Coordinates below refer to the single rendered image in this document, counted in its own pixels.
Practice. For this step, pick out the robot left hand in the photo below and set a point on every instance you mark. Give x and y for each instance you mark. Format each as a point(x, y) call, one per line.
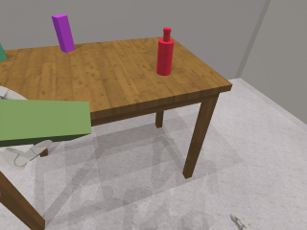
point(15, 158)

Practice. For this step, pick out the sponge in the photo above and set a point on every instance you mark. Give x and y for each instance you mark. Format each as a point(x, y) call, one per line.
point(29, 122)

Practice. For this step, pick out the robot right hand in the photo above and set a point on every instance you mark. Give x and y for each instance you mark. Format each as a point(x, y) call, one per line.
point(240, 222)

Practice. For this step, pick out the table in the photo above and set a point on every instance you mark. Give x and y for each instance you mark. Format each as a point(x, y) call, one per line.
point(118, 78)

